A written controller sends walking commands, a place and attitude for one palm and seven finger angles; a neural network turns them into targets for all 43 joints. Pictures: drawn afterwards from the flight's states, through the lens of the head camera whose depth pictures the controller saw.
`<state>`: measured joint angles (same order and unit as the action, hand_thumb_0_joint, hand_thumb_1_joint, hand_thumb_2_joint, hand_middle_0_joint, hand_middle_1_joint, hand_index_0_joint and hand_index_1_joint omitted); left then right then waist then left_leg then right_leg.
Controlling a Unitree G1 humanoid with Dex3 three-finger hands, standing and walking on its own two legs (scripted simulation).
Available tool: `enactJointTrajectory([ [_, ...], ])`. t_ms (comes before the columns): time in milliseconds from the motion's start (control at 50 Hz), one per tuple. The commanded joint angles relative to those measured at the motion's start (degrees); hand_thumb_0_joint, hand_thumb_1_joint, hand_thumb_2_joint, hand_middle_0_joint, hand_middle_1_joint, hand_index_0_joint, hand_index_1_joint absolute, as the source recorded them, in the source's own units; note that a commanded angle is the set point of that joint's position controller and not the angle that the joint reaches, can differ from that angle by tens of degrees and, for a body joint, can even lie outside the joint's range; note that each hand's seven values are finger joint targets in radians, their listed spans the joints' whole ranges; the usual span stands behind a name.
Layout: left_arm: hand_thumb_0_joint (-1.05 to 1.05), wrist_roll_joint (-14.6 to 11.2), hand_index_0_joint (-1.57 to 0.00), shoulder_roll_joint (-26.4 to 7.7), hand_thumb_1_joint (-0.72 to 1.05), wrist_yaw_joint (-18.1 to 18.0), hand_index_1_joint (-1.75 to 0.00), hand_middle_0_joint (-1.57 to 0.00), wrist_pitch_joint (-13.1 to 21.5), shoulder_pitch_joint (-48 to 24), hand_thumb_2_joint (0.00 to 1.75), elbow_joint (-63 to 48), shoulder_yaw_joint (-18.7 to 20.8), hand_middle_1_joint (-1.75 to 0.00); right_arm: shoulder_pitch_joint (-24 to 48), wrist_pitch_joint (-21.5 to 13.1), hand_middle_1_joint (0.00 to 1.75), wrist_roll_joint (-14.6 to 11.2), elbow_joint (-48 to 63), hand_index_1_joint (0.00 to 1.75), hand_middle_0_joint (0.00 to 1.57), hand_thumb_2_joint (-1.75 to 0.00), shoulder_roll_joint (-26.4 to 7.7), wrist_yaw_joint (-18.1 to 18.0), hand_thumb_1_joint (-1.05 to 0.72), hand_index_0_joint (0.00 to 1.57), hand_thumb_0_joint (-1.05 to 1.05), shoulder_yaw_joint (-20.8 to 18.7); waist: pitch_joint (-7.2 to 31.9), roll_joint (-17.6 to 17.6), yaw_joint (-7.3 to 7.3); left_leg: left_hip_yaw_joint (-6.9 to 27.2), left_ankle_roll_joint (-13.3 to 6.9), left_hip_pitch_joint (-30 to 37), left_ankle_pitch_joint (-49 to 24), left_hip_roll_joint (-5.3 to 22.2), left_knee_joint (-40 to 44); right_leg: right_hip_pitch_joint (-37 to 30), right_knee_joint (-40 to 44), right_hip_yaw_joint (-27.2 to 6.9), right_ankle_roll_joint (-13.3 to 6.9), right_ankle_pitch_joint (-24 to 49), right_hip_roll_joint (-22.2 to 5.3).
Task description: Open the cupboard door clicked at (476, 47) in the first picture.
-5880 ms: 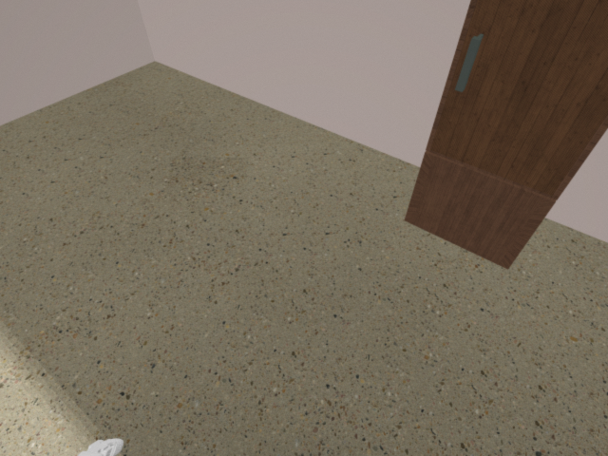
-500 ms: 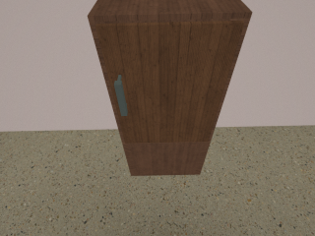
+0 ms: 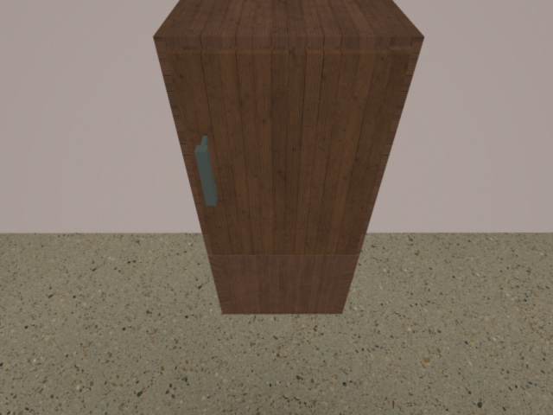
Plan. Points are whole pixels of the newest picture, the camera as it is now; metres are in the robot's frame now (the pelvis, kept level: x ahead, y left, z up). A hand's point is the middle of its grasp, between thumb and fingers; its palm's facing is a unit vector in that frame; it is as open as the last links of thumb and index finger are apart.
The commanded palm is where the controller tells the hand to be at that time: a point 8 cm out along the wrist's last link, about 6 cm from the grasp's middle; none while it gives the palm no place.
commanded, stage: shuffle to correct the standing spot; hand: left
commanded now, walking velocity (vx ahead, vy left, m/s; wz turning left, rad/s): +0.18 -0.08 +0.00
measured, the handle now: (208, 171) +0.60 +0.19 +0.00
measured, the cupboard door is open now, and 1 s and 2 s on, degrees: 0 0 0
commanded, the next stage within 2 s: come to a stop and stand still in 0.16 s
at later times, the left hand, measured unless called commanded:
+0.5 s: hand out of the picture +0.02 +0.14 -0.18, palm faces +0.10 -0.99 -0.13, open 7.4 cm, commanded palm none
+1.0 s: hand out of the picture +0.04 +0.19 -0.16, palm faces +0.03 -0.97 -0.23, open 7.4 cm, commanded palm none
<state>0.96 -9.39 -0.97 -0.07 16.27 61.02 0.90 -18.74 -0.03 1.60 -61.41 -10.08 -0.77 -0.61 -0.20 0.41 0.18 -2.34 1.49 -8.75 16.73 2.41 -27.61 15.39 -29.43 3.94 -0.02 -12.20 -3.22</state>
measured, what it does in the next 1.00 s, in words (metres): stands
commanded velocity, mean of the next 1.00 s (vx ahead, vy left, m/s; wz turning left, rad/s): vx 0.00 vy -0.02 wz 0.00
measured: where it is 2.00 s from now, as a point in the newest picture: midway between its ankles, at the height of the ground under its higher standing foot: outside the picture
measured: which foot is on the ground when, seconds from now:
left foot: down 0.00-1.00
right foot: down 0.00-1.00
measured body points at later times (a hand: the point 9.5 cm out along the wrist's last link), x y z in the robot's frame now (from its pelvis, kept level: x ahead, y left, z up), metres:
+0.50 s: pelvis +0.06 -0.01 +0.00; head +0.06 +0.00 +0.45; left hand +0.02 +0.19 -0.17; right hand +0.05 -0.22 -0.16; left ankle +0.01 +0.11 -0.74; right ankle +0.05 -0.12 -0.74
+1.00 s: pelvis -0.02 +0.00 +0.00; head -0.04 -0.01 +0.45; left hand +0.04 +0.24 -0.15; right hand +0.02 -0.23 -0.16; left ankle +0.01 +0.11 -0.74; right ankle +0.05 -0.12 -0.73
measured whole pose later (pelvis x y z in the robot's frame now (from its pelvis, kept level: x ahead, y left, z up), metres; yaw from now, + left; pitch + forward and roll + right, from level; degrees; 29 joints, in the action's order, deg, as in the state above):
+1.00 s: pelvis -0.02 +0.00 +0.00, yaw +1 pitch -3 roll +0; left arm 1.3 -10.1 -1.6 -0.8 15.1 56.2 0.5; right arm -16.6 0.9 1.8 -56.1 -10.0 -0.2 -1.5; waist 0.8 0.7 0.9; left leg -4.4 -0.5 -13.8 14.5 1.4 -31.0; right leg 16.8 -31.6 3.8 -0.4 -13.2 -2.7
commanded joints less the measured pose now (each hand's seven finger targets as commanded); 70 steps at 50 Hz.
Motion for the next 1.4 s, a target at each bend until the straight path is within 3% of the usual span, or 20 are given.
enactJointTrajectory([
  [0,0.00,0.40,-0.20,-6.38,0.90,0.01,-0.30,-0.20,0.42,3.44,0.90,-2.28,1.81,-0.30,-4.55,-0.78,0.30,0.27,1.87,0.30,0.20,-0.90,-4.33,-0.38,-0.90,0.20,0.00,-0.94,-7.96,-0.78,0.07,3.80,-3.23,-10.25,15.04,2.77,7.77,2.58,7.07,-5.72,-2.41,-20.37,-2.17],
  [80,0.00,0.48,-0.20,-4.16,0.90,0.57,-0.30,-0.20,1.13,5.58,0.90,-2.36,1.92,-0.30,-5.08,-1.64,0.30,0.13,2.01,0.30,0.20,-0.90,-5.21,-0.61,-0.90,0.20,0.00,-1.37,-7.96,4.13,-0.27,6.87,-4.75,-10.63,14.39,5.95,10.09,2.24,1.10,-2.92,-2.81,-13.31,-0.08],
  [140,0.00,0.65,-0.20,-4.03,0.90,0.72,-0.30,-0.20,1.71,7.94,0.90,-1.88,2.15,-0.30,-5.07,-2.12,0.30,-0.14,2.40,0.30,0.20,-0.90,-4.52,-0.77,-0.90,0.20,0.00,-1.49,-8.23,1.32,-1.23,5.78,-4.96,-12.51,10.46,5.79,6.89,-0.20,1.27,-4.13,-3.38,-10.61,-0.82],
  [220,0.00,0.42,-0.20,-7.25,0.90,0.00,-0.30,-0.20,2.44,14.38,0.90,1.02,3.42,-0.30,-4.53,-2.45,0.30,-0.39,2.98,0.30,0.20,-0.90,-0.34,-0.61,-0.90,0.20,0.00,-0.87,-4.53,-13.58,-2.28,-4.07,-2.90,-17.65,8.81,-1.24,-12.82,-7.36,11.45,-17.68,-8.89,-8.69,-11.06],
  [260,0.00,0.65,-0.20,-6.25,0.90,-0.56,-0.30,-0.20,2.49,13.11,0.90,0.83,3.30,-0.30,-2.89,-2.60,0.30,-0.54,3.22,0.30,0.20,-0.90,0.44,-0.44,-0.90,0.20,0.00,-0.58,-4.69,-10.03,-1.34,-2.57,-3.03,-15.54,10.70,0.01,-12.75,-4.40,11.46,-17.91,-11.55,-3.43,-12.82],
  [300,0.00,0.24,-0.20,-3.83,0.90,-0.82,-0.30,-0.20,1.79,7.50,0.90,-0.37,2.51,-0.30,-8.40,-3.03,0.30,-0.93,-0.07,0.30,0.20,-0.90,2.15,-0.55,-0.90,0.20,0.00,-0.02,-4.20,-3.66,1.96,-1.78,-2.48,-1.53,-1.26,0.33,2.30,3.47,4.07,-8.04,-7.08,1.56,-6.95],
  [340,0.00,0.06,-0.20,0.10,0.90,-0.73,-0.30,-0.20,1.52,6.69,0.90,-1.20,1.30,-0.30,-10.71,-3.14,0.30,-0.54,-1.92,0.30,0.20,-0.90,-3.11,-1.49,-0.90,0.20,0.00,-0.63,-3.37,10.54,1.25,8.88,-6.22,0.18,-23.59,11.81,7.09,4.39,-3.87,0.94,-1.26,-3.32,0.56],
  [360,0.00,0.23,-0.20,0.24,0.90,-0.87,-0.30,-0.20,1.24,6.78,0.90,-0.60,1.21,-0.30,-7.99,-2.79,0.30,-0.62,-2.05,0.30,0.20,-0.90,-3.53,-2.00,-0.90,0.20,0.00,-0.65,-5.43,12.35,0.16,7.93,-7.30,-1.45,-31.90,12.55,6.58,2.75,-3.44,1.17,-0.79,-3.92,0.78],
  [400,0.00,-0.04,-0.20,-0.24,0.90,-0.92,-0.30,-0.20,1.54,9.76,0.90,1.54,1.05,-0.30,-4.92,-2.77,0.30,-0.98,-1.27,0.30,0.20,-0.90,-2.13,-2.52,-0.90,0.20,0.00,-0.52,-5.84,5.28,-1.19,3.18,-5.06,-1.85,-41.36,8.28,1.44,-2.27,0.98,-1.52,-1.09,11.45,-1.06],
  [440,0.00,-0.10,-0.20,-1.75,0.90,-1.17,-0.30,-0.20,1.76,10.21,0.90,1.99,1.27,-0.30,-4.80,-2.56,0.30,-1.26,-1.01,0.30,0.20,-0.90,-1.66,-2.89,-0.90,0.20,0.00,-0.86,-1.98,-0.02,-0.41,0.80,-2.69,0.56,-37.27,5.89,0.05,-4.84,0.13,-2.71,-1.37,27.37,-3.02],
  [480,0.00,-0.03,-0.20,-2.53,0.90,-1.35,-0.30,-0.20,1.46,8.82,0.90,0.95,1.49,-0.30,-4.50,-2.12,0.30,-1.36,-1.15,0.30,0.20,-0.90,-1.67,-2.97,-0.90,0.20,0.00,-1.33,0.59,-0.46,-0.07,0.13,-2.33,1.40,-33.49,5.31,0.46,-6.08,-0.94,-2.90,-1.41,31.21,-3.89],
  [560,0.00,0.03,-0.20,-3.21,0.90,-1.65,-0.30,-0.20,0.77,6.54,0.90,-0.89,1.87,-0.30,-2.62,-1.50,0.30,-1.19,-0.20,0.30,0.20,-0.90,-1.87,-2.80,-0.90,0.20,0.00,-1.86,1.14,0.77,-0.49,-0.07,-2.57,1.10,-32.08,5.43,0.78,-5.22,-1.95,-3.52,-1.65,27.83,-3.95],
  [660,0.00,0.15,-0.20,-3.78,0.90,-1.47,-0.30,-0.20,0.67,4.43,0.90,-1.96,1.53,-0.30,-0.84,-1.05,0.30,-1.04,0.68,0.30,0.20,-0.90,-1.32,-2.04,-0.90,0.20,0.00,-1.47,0.75,-2.42,-0.47,0.29,-2.17,-2.06,-16.23,4.28,2.39,-5.55,2.00,-5.31,-2.39,19.65,-4.71],
  [680,0.00,0.04,-0.20,-7.34,0.90,-3.41,-0.30,-0.20,0.92,8.63,0.90,0.40,1.68,-0.30,5.83,-1.02,0.30,-1.70,4.63,0.30,0.20,-0.90,-6.60,-1.26,-0.90,0.20,0.00,-2.54,-0.56,-2.76,-2.26,-2.60,-0.42,-4.41,-12.81,5.22,-8.59,-4.28,3.34,-9.06,-1.13,38.40,-7.67],
  [700,0.00,0.41,-0.20,-9.80,0.90,-3.13,-0.30,-0.20,2.25,6.31,0.90,-1.12,1.98,-0.30,4.56,-0.88,0.30,-1.63,7.01,0.30,0.20,-0.90,-3.62,-0.68,-0.90,0.20,0.00,-1.72,1.83,-4.42,0.05,-2.35,-0.33,-7.93,-3.76,1.57,-9.19,-9.78,2.29,-10.03,-3.25,51.03,-11.46],
  [740,0.00,0.45,-0.20,-8.16,0.90,-2.65,-0.30,-0.20,2.05,3.40,0.90,-3.66,1.48,-0.30,-0.38,-0.99,0.30,-1.38,6.25,0.30,0.20,-0.90,-2.15,-0.81,-0.90,0.20,0.00,-1.83,9.35,-9.70,1.20,-0.94,-1.25,-4.92,1.20,0.35,-2.10,-12.32,-1.15,-8.18,-5.27,42.60,-10.75],
  [800,0.00,0.25,-0.20,-7.46,0.90,-1.87,-0.30,-0.20,0.72,-0.99,0.90,-5.57,0.81,-0.30,0.78,-0.58,0.30,-0.69,6.14,0.30,0.20,-0.90,-3.53,-0.49,-0.90,0.20,0.00,-1.83,-1.77,1.46,1.12,1.71,-2.36,-3.68,-4.67,3.09,1.87,1.30,3.93,-6.07,-2.65,1.77,-4.84],
  [880,0.00,0.53,-0.20,-7.50,0.90,-1.24,-0.30,-0.20,-0.16,0.03,0.90,-6.67,0.90,-0.30,1.38,-0.11,0.30,-0.03,8.12,0.30,0.20,-0.90,-6.19,-0.02,-0.90,0.20,0.00,-2.06,-9.05,-1.97,0.27,4.87,-3.38,-14.14,12.05,3.17,7.55,3.84,6.69,-5.89,-1.60,-15.68,-1.89],
  [1140,0.00,0.52,-0.20,-5.71,0.90,-0.57,-0.30,-0.20,0.00,4.59,0.90,-7.16,1.39,-0.30,-1.53,-0.31,0.30,0.16,7.41,0.30,0.20,-0.90,-6.11,-0.12,-0.90,0.20,0.00,-1.85,-5.39,1.03,-0.34,7.26,-3.99,-18.16,17.35,3.06,9.18,1.90,4.86,-5.78,-1.31,-15.70,-0.55],
  [1380,0.00,0.63,-0.20,-4.49,0.90,-0.27,-0.30,-0.20,-0.43,7.01,0.90,-4.27,2.01,-0.30,-3.48,0.77,0.30,0.03,4.57,0.30,0.20,-0.90,-4.48,-0.38,-0.90,0.20,0.00,-2.48,-3.74,-2.36,0.62,5.27,-3.40,-14.11,17.45,-0.32,1.56,9.67,6.22,-9.80,-2.11,-23.00,-0.76],
])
